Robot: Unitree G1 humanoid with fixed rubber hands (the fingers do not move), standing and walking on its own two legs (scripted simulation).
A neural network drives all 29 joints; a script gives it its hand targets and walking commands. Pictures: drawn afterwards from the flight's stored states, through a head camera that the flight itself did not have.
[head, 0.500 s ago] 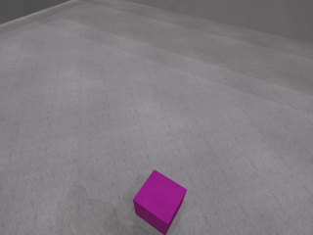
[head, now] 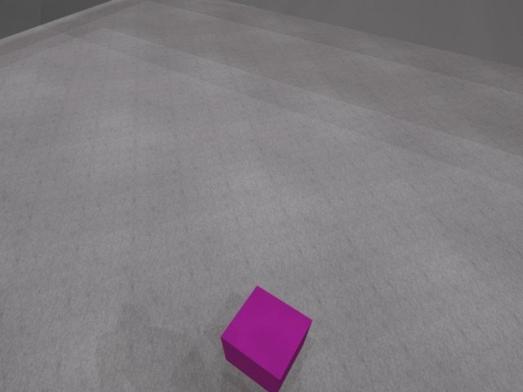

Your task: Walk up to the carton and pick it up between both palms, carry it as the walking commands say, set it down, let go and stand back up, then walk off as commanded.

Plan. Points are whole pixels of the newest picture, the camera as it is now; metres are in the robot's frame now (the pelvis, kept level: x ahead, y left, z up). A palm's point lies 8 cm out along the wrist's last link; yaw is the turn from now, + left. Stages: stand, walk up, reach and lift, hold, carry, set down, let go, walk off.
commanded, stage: walk up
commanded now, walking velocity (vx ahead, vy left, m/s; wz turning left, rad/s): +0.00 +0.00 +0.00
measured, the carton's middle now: (266, 341) +0.40 -0.01 -0.65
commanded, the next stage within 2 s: none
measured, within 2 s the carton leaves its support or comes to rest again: neither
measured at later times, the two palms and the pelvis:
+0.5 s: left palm out of the picture -0.05 +0.18 -0.15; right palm out of the picture -0.03 -0.21 -0.15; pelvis +0.00 -0.01 +0.00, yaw +0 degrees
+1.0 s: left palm out of the picture -0.06 +0.33 -0.12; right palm out of the picture +0.08 -0.21 -0.14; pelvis +0.01 +0.06 -0.01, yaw -9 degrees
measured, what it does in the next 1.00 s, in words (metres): lifts its left foot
